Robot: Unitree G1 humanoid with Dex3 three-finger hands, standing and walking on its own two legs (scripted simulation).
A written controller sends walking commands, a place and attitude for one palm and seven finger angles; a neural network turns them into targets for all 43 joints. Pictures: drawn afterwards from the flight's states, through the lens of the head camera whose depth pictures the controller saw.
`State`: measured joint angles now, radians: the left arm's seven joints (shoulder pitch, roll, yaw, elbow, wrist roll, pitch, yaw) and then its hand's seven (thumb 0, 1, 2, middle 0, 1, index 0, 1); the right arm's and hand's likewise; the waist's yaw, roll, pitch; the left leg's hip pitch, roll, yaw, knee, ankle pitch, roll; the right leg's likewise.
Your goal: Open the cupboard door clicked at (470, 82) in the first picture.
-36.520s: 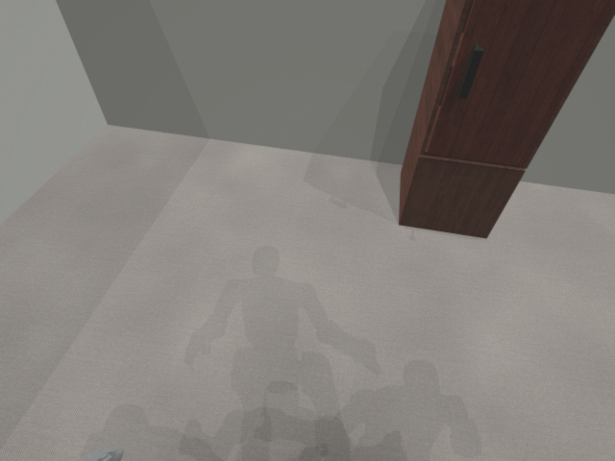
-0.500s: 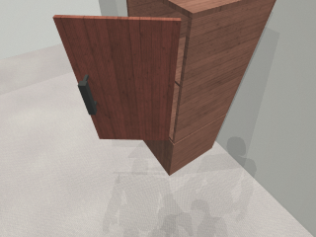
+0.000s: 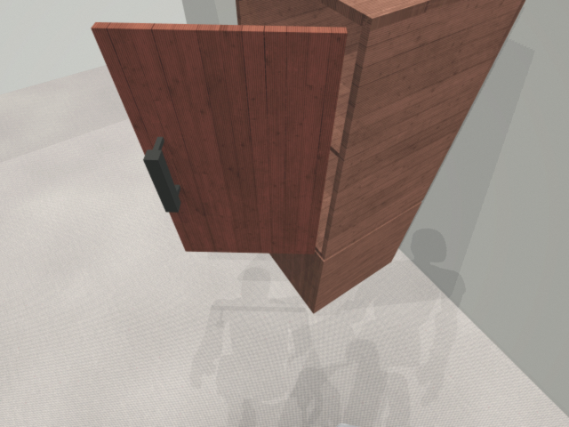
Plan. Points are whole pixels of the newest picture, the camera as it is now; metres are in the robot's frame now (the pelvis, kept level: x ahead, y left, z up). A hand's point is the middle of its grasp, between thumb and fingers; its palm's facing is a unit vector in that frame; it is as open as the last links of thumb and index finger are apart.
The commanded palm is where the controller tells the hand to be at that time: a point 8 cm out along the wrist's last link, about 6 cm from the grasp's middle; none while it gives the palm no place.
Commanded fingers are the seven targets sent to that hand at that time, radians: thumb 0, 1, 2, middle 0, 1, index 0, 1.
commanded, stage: come to a stop and stand still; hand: left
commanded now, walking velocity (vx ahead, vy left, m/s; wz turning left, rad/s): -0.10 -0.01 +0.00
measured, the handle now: (166, 175) +0.54 +0.26 -0.01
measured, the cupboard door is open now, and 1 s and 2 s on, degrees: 55 55 55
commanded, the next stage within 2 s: look again from close up in 1.56 s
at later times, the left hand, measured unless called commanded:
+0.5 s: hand out of the picture +0.03 +0.18 -0.17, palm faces +0.07 -0.98 -0.20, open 7.4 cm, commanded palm none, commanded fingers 0.00 0.90 0.90 -0.20 -0.30 -0.20 -0.30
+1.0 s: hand out of the picture +0.00 +0.17 -0.18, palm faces +0.05 -0.98 -0.17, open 7.3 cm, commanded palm none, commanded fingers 0.00 0.90 0.90 -0.20 -0.30 -0.20 -0.30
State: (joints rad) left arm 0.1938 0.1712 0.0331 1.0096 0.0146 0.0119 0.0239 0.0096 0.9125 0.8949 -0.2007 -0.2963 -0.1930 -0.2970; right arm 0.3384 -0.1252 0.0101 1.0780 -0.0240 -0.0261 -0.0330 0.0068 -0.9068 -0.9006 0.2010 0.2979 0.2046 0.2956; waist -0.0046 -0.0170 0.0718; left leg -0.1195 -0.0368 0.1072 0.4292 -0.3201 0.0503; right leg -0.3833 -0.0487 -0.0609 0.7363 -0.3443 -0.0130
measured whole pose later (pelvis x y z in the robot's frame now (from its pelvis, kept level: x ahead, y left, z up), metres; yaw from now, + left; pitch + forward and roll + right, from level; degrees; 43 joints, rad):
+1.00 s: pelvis +0.01 +0.02 +0.00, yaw +1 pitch -2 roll +0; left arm 0.31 0.12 -0.01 1.13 0.01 -0.01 0.05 0.02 0.93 0.89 -0.20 -0.30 -0.20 -0.30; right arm 0.30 -0.14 0.00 1.10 -0.01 -0.02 -0.04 0.02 -0.93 -0.90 0.20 0.30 0.20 0.30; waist 0.00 0.00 0.02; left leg -0.11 0.00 0.09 0.50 -0.36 0.03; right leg -0.24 -0.04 -0.08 0.53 -0.25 0.01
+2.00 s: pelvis -0.01 +0.02 +0.00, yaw +0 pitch -2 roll +0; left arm 0.33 0.11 0.00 1.11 0.01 -0.01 0.04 0.01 0.92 0.89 -0.20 -0.30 -0.19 -0.30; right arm 0.31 -0.10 0.01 1.14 -0.01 -0.03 -0.03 0.01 -0.91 -0.90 0.20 0.30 0.20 0.30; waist 0.01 -0.02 0.03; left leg -0.10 -0.02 0.11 0.43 -0.30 0.05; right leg -0.23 -0.05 -0.06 0.45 -0.18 0.02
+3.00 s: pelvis -0.02 -0.01 -0.09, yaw +4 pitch +16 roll -2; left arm 0.23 0.30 0.25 0.10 -0.34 -0.31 -0.49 0.01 0.19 0.59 -0.25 -0.75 -0.25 -0.75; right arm 0.17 -0.19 0.05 0.55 0.04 -0.21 -0.03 0.02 -0.90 -0.90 0.21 0.30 0.21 0.30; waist 0.01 0.04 -0.10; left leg -0.87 0.03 -0.01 1.18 -0.60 0.00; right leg -0.93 -0.03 -0.13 1.11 -0.46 -0.04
